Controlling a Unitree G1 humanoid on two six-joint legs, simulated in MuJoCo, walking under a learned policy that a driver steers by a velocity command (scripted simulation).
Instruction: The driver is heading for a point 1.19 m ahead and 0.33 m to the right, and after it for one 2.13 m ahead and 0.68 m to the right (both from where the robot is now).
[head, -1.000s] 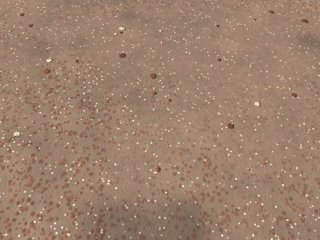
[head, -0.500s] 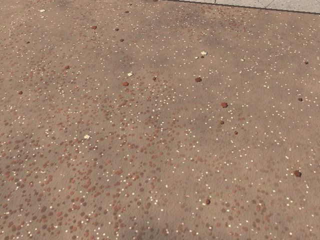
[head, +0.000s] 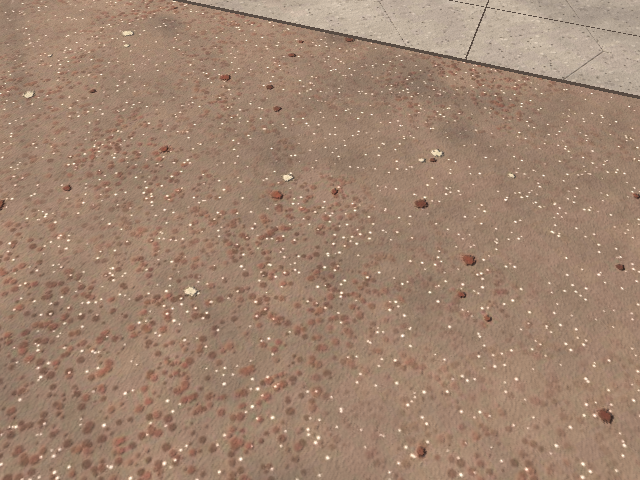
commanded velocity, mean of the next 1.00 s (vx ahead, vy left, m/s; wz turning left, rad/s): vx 0.45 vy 0.00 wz -0.06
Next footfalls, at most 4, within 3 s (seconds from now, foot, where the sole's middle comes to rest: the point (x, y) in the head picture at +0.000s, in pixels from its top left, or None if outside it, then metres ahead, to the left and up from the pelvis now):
0.18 right None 0.13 -0.14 -0.78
0.70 left None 0.49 0.08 -0.78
1.26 right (405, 378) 0.76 -0.19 -0.78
1.74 left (363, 266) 1.10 -0.11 -0.78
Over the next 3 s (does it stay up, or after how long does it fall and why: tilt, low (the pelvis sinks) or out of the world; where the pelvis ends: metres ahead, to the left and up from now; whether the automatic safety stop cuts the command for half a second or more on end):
stays up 1.15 -0.28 0.00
